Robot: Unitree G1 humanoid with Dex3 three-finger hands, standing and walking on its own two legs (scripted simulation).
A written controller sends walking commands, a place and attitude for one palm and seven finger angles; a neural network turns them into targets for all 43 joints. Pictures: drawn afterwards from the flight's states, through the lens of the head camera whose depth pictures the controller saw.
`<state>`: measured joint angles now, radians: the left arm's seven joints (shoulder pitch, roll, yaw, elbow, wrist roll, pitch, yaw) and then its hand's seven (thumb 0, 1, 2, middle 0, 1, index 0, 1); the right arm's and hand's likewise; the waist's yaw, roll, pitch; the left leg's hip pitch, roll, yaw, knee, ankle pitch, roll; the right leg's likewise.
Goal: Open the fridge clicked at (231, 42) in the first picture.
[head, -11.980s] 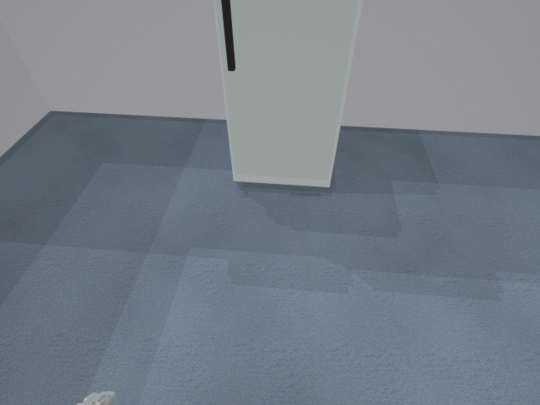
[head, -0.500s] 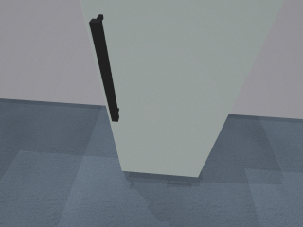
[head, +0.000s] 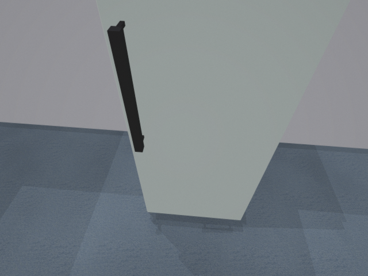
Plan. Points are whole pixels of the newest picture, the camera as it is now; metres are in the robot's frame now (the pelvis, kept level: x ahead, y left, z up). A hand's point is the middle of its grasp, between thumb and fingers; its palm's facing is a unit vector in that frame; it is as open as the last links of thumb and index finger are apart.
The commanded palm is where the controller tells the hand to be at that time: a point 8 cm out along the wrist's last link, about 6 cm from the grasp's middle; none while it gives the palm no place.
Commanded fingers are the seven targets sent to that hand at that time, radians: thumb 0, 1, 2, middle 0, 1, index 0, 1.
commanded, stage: come to a stop and stand still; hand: left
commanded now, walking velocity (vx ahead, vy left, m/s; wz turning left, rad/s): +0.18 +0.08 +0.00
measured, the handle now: (132, 98) +0.52 +0.18 +0.11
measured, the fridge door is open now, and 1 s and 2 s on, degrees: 0 0 0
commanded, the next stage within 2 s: look again from close up in 1.62 s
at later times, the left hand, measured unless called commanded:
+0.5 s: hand out of the picture +0.10 +0.20 -0.18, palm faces +0.02 -0.97 -0.23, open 7.3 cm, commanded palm none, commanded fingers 0.00 0.90 0.90 -0.20 -0.30 -0.20 -0.30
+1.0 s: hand out of the picture +0.01 +0.18 -0.18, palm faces +0.04 -0.98 -0.20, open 7.3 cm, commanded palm none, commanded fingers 0.00 0.90 0.90 -0.20 -0.30 -0.20 -0.30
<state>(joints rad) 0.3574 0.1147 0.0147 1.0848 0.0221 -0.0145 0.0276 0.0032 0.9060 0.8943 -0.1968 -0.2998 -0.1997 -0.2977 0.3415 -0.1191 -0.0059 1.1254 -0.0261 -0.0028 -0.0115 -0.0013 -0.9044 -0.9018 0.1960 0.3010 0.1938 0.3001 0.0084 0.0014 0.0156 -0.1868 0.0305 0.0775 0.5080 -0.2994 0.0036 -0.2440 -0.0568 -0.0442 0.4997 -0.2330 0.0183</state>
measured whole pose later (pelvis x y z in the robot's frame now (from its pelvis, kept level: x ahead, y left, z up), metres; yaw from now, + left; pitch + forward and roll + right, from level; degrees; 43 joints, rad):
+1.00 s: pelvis +0.04 +0.01 +0.00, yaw -1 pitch -1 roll +0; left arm 0.36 0.13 0.00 1.10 0.02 -0.01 0.04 0.00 0.92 0.89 -0.20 -0.30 -0.20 -0.30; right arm 0.32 -0.13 0.00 1.10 -0.02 0.00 -0.02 0.00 -0.91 -0.90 0.20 0.30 0.19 0.30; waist 0.02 0.01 0.03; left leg -0.12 0.01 0.11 0.51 -0.36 0.02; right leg -0.30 -0.03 -0.07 0.53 -0.20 -0.01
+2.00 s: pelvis +0.05 -0.01 +0.00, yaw +0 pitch -2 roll +1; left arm 0.27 0.13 0.00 1.14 0.01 -0.02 0.03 0.01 0.93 0.89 -0.20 -0.30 -0.20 -0.30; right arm 0.33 -0.14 0.02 1.13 -0.02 -0.02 -0.03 0.00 -0.91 -0.90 0.20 0.30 0.19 0.30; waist 0.00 0.04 0.05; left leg -0.06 0.03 0.09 0.41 -0.31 -0.02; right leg -0.25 -0.01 -0.09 0.47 -0.19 -0.05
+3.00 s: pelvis +0.02 +0.01 -0.05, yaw +1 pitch +8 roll +1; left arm 0.48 0.19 0.12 0.15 -0.26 -0.45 -0.35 0.01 0.61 0.77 -0.22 -0.49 -0.22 -0.49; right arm 0.13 -0.32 -0.08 0.44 0.02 -0.25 0.01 0.01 -0.90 -0.90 0.20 0.30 0.19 0.30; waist 0.00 -0.07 -0.09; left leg -0.53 0.01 0.08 0.92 -0.52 0.02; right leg -0.69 -0.06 -0.08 0.90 -0.35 -0.02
